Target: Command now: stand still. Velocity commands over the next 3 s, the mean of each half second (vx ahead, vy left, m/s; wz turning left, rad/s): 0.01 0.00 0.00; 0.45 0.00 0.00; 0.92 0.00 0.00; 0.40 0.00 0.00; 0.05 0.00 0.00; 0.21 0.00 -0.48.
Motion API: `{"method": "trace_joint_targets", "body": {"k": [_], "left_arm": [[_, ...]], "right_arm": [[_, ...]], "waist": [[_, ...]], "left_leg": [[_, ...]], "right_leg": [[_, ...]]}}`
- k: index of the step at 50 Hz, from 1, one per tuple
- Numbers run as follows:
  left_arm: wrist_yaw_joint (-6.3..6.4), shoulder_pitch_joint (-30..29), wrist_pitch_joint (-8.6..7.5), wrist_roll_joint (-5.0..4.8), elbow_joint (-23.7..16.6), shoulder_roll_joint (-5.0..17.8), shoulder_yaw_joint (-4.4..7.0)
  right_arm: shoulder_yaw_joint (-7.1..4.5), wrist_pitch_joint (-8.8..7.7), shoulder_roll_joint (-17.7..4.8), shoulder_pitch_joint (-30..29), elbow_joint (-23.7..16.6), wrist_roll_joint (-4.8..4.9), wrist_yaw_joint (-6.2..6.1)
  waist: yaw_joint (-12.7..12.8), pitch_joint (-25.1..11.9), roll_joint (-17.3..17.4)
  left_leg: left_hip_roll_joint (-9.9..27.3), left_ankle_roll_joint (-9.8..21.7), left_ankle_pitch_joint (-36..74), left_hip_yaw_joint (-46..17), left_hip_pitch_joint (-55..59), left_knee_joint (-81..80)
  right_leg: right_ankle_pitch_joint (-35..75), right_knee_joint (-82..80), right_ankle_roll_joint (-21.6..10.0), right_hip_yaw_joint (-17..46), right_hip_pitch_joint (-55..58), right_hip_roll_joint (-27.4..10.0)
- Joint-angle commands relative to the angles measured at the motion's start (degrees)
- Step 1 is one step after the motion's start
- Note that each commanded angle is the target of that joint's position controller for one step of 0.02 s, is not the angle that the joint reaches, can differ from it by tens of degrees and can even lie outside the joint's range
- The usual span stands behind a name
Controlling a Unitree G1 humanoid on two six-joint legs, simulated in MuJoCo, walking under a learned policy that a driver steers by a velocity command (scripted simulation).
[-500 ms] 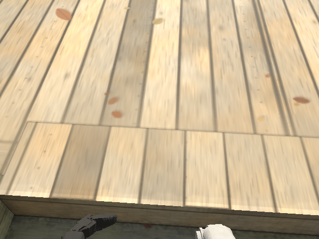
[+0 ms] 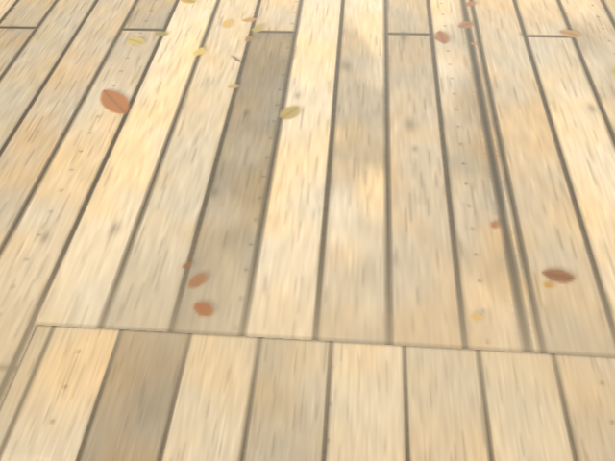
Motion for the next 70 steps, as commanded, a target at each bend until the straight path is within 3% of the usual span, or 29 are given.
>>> {"method": "trace_joint_targets", "body": {"k": [1,11,19,22,24,25,28,30,31,32,33,35,36,38,40,42,43,44,48,51,53,56,61,63,65,67,68,69,70], "left_arm": [[0.59,-0.5,-0.95,-0.18,-1.8,3.7,0.79],[3.57,2.1,0.07,0.87,-2.6,5.1,2.49],[3.6,-1.6,2.62,3.07,-6.6,5.9,1.89],[1.21,-4.9,4.43,0.57,-8.2,3.9,1.87],[2.54,0.2,4.56,-0.08,-8.9,2.8,1.5],[2.72,3.9,5.58,-0.2,-9.5,-0.3,1.33],[1.22,8.7,4.73,-2.64,-10.2,-4.2,0.83],[1.67,-12.4,3.92,-0.01,-15.4,-1.6,0.21],[-0.12,-20.8,4.08,1.19,-19.0,-2.1,-0.75],[-1.66,-25.5,4.28,1.08,-21.2,-1.6,-1.29],[-2.63,-25.2,4.43,0.02,-25.0,-2.3,-2.02],[-2.95,-24.1,5.93,0.14,-24.1,0.4,-1.67],[-2.79,-23.0,5.72,-0.08,-22.8,1.1,-1.63],[-2.02,-15.7,4.75,-1.97,-20.0,0.2,-2.08],[-0.79,1.7,5.08,-1.35,-15.6,1.3,-0.96],[0.22,17.9,5.34,0.53,-10.2,10.3,2.03],[1.03,17.2,5.73,-0.05,-9.5,14.6,3.24],[1.4,5.5,4.64,-0.28,-11.1,11.6,2.97],[-0.07,3.3,-0.36,2.34,-1.3,0.6,0.41],[-2.03,3.0,-2.61,-0.4,2.1,3.3,0.85],[-2.43,1.0,-4.0,-1.53,1.3,5.1,0.77],[-3.17,13.4,-5.33,-0.04,4.8,8.5,2.07],[-0.01,20.2,-4.49,-0.57,5.7,7.5,1.85],[-0.23,13.6,-4.52,-2.48,2.7,7.9,1.34],[-0.75,13.7,-4.52,-1.33,0.1,18.6,3.84],[-2.64,7.2,-5.56,-1.91,-2.7,19.6,5.74],[-4.76,4.5,-6.07,-3.83,-8.6,10.7,3.98],[-5.68,4.7,-7.3,-1.13,-11.6,6.1,3.82],[-5.61,6.0,-7.57,-0.44,-12.7,1.4,2.96]], "right_arm": [[-0.04,0.81,-0.9,7.1,-1.0,-0.52,0.21],[-1.0,2.08,-2.0,3.1,-3.4,-0.83,-0.13],[-0.74,1.78,-1.6,8.9,-3.4,1.0,1.16],[0.53,-0.18,0.2,20.3,5.5,1.23,1.71],[0.48,-0.12,0.9,11.8,4.6,2.05,1.15],[0.27,-0.65,-1.0,11.9,4.8,1.82,1.25],[-1.52,-3.89,-12.5,21.4,7.2,0.18,2.29],[0.35,-1.6,-7.4,22.5,7.8,-1.1,1.84],[0.86,-0.92,-6.0,24.5,8.6,-0.68,0.46],[1.28,-0.94,-5.1,26.9,9.8,0.24,-0.66],[-0.51,-1.69,-10.2,22.2,6.7,-0.35,-1.95],[-0.27,-3.24,-8.7,22.1,9.3,0.41,-2.82],[-0.3,-3.54,-9.2,23.3,10.7,0.81,-2.25],[0.93,-4.41,-8.0,19.4,8.6,2.68,0.27],[0.36,-5.24,-10.8,20.2,8.6,4.62,1.12],[-1.31,-6.72,-14.6,11.7,3.4,5.34,3.43],[-2.26,-7.71,-13.3,1.2,0.2,2.46,5.16],[-1.62,-8.87,-9.8,-6.5,-6.5,-1.4,6.63],[3.02,-5.32,4.8,-2.7,-13.7,-0.38,4.09],[2.97,-1.92,1.8,-0.7,-13.2,1.28,2.81],[1.97,-1.6,-2.3,-6.3,-14.2,2.26,2.65],[3.24,-1.6,2.3,-19.9,-18.8,1.29,1.22],[4.5,-1.75,0.5,-30.3,-24.5,1.42,4.52],[4.33,-1.8,1.0,-23.8,-20.9,2.29,5.78],[1.87,-1.6,-1.5,-9.6,-15.3,3.36,4.16],[-2.48,-1.97,-13.3,7.3,-11.8,2.47,3.14],[-5.17,-3.65,-20.7,11.2,-6.5,1.04,3.2],[-6.14,-4.02,-20.8,7.0,-7.1,1.19,3.85],[-5.45,-4.43,-17.4,1.0,-5.4,1.01,4.28]], "waist": [[-2.9,-1.4,-4.9],[1.4,-2.1,-4.2],[0.4,-3.0,-6.2],[-0.7,1.6,9.0],[4.0,2.6,-7.3],[5.5,0.3,-6.7],[4.0,0.2,14.0],[-0.5,5.7,7.7],[-2.6,6.0,12.2],[-4.0,5.6,9.6],[-1.7,6.5,18.5],[-0.1,8.0,7.2],[0.3,8.8,4.1],[3.9,3.0,0.6],[11.0,-7.7,10.8],[18.6,-11.1,-1.9],[19.5,-11.7,-18.4],[12.5,-7.7,-11.0],[-3.3,2.1,0.9],[-6.4,7.7,0.7],[-5.8,10.3,4.0],[2.0,9.4,-0.8],[3.9,4.9,-2.4],[1.7,0.6,-3.2],[-4.5,-13.8,-13.3],[-12.8,-24.8,-16.3],[-9.2,-26.4,2.3],[-6.2,-27.7,9.9],[-1.7,-22.7,7.2]], "left_leg": [[3.6,-2.2,0.4,0.5,-5.3,-4.4],[8.6,-4.7,-3.1,0.9,-3.4,-11.9],[9.5,-1.9,-17.0,-0.7,12.9,-40.9],[3.1,-1.6,17.2,17.0,31.2,-71.1],[8.2,-1.8,28.8,13.0,30.4,-102.1],[12.8,-3.0,39.8,8.9,36.8,-108.6],[23.4,-5.5,110.2,8.0,60.5,-72.3],[17.3,1.3,71.2,7.1,57.5,-75.9],[19.4,6.8,56.2,3.1,60.0,-78.5],[19.6,8.7,51.7,2.2,62.3,-82.7],[27.8,12.6,22.0,-10.3,55.7,-90.7],[27.8,15.0,-2.3,-9.3,60.2,-99.9],[25.9,14.0,-0.4,-5.5,61.5,-100.4],[18.5,10.0,51.7,9.6,47.4,-92.1],[20.8,10.6,94.0,10.4,37.8,-75.3],[10.7,6.9,74.2,12.1,13.9,-42.3],[-0.8,6.8,17.2,8.3,4.1,-16.9],[-0.6,6.9,7.0,-1.5,-1.9,3.5],[3.4,6.2,-3.8,-4.2,-18.0,29.9],[6.7,5.5,-7.0,-2.5,-23.7,23.8],[8.0,3.5,-2.9,2.7,-21.4,14.6],[9.1,5.5,-16.9,7.9,-44.0,33.4],[14.8,6.6,-17.2,13.0,-31.5,0.8],[11.1,9.6,-15.8,20.0,-2.1,-18.9],[1.7,8.1,-26.2,21.7,17.8,-22.4],[3.1,10.1,-31.0,6.3,32.0,-39.6],[16.3,12.4,-55.5,-25.8,43.0,-60.5],[21.1,6.9,-63.3,-49.7,42.7,-80.0],[22.5,5.4,-62.3,-50.2,37.8,-82.3]], "right_leg": [[-12.3,-23.9,-5.9,24.0,8.1,-11.4],[-18.4,-26.1,-11.0,34.2,10.8,-16.9],[-10.5,-11.1,-5.7,26.4,5.9,-12.7],[-6.2,5.0,3.3,5.0,1.0,-1.0],[10.6,6.2,-1.8,10.6,15.2,0.4],[8.5,13.6,-2.3,9.8,15.6,3.2],[-23.8,52.9,2.7,2.3,-26.8,4.7],[-17.2,55.5,1.4,-1.4,-39.6,3.4],[-16.7,55.0,1.0,-3.3,-46.4,0.0],[-16.5,53.4,0.4,-4.9,-48.2,0.0],[-17.5,42.7,0.8,4.6,-43.7,-6.0],[-17.1,42.0,-1.7,5.0,-44.9,-4.2],[-16.2,41.6,-2.7,2.2,-45.2,-3.4],[-19.4,27.2,-5.8,-6.9,-17.3,2.4],[-21.2,24.4,-7.3,-5.3,11.8,9.0],[-45.3,-4.2,-14.3,29.6,28.7,-1.7],[-57.1,-31.0,-20.1,61.0,25.9,-10.4],[-50.3,-36.7,-18.7,67.8,17.3,-10.5],[-26.9,-33.8,-9.2,43.2,4.0,-12.3],[-23.9,-38.0,-5.6,27.7,1.7,-9.6],[-20.7,-41.8,-5.9,22.5,-2.9,-7.2],[-19.1,-45.0,-9.4,25.1,18.7,-11.6],[-2.3,-60.4,-7.2,16.2,29.1,-12.2],[31.9,-59.8,-6.7,7.4,21.9,-9.3],[98.2,-37.4,-7.1,5.6,31.4,-12.9],[94.5,-3.9,-2.8,8.6,33.1,-11.9],[53.2,21.7,-0.1,10.7,9.3,0.7],[19.2,40.8,0.3,19.1,-0.2,6.1],[20.7,54.4,-0.1,24.1,-7.7,4.9]]}}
